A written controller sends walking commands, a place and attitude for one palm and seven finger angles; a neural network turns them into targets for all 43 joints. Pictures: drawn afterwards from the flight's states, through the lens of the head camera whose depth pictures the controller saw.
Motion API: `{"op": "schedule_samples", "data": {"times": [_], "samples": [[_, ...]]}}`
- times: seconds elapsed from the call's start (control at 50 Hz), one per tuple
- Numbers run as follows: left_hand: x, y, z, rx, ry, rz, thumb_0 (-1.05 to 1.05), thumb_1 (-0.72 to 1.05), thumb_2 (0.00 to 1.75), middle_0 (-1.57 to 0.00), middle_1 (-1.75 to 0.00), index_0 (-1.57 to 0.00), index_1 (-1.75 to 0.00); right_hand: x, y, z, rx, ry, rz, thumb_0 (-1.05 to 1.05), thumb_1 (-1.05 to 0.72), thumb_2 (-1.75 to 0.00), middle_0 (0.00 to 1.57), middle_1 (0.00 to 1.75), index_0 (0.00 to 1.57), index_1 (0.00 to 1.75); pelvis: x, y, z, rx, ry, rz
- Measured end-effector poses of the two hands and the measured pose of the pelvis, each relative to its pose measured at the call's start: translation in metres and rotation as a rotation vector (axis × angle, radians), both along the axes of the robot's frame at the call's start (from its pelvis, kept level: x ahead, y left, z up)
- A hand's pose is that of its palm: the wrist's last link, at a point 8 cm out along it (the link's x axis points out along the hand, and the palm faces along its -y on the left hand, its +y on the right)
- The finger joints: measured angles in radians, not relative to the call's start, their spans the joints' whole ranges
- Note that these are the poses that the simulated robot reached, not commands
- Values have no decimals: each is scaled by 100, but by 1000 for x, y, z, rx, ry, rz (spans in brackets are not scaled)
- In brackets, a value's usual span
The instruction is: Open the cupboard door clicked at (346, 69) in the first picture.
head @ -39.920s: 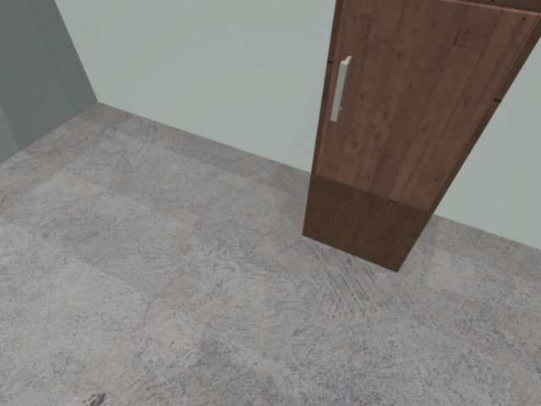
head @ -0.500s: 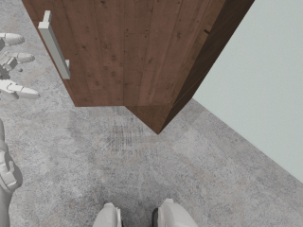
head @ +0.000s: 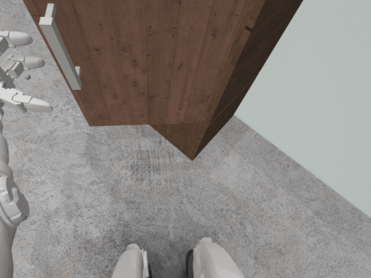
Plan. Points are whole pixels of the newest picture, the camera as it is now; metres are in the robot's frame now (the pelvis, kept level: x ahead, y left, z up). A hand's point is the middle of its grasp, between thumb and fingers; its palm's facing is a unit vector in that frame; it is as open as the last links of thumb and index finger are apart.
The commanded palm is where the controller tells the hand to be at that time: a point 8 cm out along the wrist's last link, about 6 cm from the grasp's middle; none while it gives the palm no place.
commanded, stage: slide the fingers in behind the handle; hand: left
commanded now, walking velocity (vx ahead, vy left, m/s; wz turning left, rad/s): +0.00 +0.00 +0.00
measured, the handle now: (65, 52) +0.56 +0.21 +0.08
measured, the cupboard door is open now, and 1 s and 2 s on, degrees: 46 46 46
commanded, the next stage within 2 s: close the thumb around the handle in 1.52 s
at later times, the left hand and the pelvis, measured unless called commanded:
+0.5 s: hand (47, 77) +0.50 +0.24 +0.08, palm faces +0.02 -1.00 +0.00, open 14.0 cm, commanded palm +0.48 +0.27 +0.08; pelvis +0.01 +0.00 +0.00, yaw +0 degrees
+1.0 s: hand (69, 77) +0.50 +0.20 +0.07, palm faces +0.02 -1.00 +0.00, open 14.0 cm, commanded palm +0.48 +0.24 +0.08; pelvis +0.00 -0.01 +0.00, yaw +0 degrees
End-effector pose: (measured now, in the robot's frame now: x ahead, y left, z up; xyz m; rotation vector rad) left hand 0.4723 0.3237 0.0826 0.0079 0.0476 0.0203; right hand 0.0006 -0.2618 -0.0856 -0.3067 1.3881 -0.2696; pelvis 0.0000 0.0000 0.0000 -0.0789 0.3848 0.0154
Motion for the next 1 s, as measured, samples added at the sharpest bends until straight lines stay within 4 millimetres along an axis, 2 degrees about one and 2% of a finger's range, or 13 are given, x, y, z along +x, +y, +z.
{"op": "schedule_samples", "data": {"times": [0.2, 0.68, 1.0], "samples": [[3, -14, -6, -16, -3, -7, -1, -50, 30, -30, -120, -30, -120, -12, -4, 4, -11, 20, -18, 0, -90, -90, 21, 30, 21, 30, 0, -1, 0, 2, 2, -4], [4, -45, -7, -8, -15, -4, -1, -50, 30, -30, -120, -30, -120, 19, 0, -4, 31, -51, 9, 0, -90, -90, 21, 30, 21, 30, 6, -2, 2, 10, -10, 1], [6, -69, -8, -5, -18, 1, -1, -50, 30, -30, -120, -30, -120, 13, -4, -7, 44, -47, -2, 0, -91, -90, 20, 30, 20, 30, 5, -7, 2, 18, -14, 0]]}}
